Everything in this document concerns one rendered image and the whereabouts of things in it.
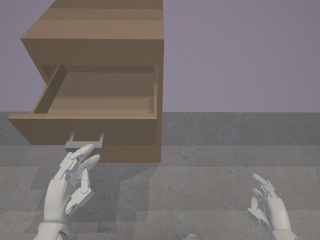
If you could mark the robot right hand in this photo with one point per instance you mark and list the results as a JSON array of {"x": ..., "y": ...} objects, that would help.
[{"x": 273, "y": 215}]

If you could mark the handle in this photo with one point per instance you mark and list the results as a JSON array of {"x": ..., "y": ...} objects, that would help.
[{"x": 73, "y": 146}]

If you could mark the cabinet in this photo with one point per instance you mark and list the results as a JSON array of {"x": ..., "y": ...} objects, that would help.
[{"x": 103, "y": 32}]

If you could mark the robot left hand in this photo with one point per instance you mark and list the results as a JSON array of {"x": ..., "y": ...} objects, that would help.
[{"x": 57, "y": 204}]

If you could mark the robot left forearm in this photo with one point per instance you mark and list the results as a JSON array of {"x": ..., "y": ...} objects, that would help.
[{"x": 53, "y": 230}]

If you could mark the robot right forearm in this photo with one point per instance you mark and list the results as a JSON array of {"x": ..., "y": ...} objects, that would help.
[{"x": 282, "y": 234}]

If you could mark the robot right shin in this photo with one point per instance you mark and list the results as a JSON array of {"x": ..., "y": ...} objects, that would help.
[{"x": 191, "y": 235}]

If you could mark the drawer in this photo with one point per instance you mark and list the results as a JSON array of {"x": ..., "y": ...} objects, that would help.
[{"x": 120, "y": 100}]

